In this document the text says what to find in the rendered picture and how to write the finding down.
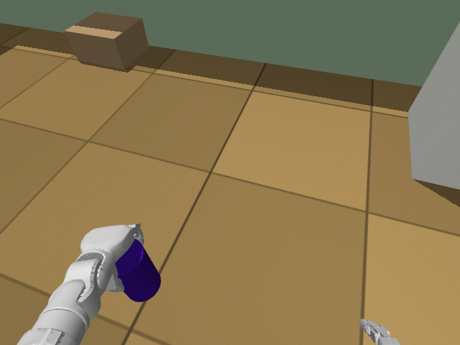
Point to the left robot arm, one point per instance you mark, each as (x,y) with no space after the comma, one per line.
(72,306)

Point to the left robot hand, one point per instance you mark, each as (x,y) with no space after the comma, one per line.
(115,240)

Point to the right robot hand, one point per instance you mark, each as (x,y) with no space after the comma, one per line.
(378,333)

